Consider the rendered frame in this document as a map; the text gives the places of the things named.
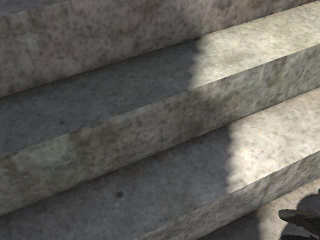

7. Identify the robot right hand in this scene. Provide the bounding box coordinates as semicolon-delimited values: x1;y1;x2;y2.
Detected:
278;209;320;240

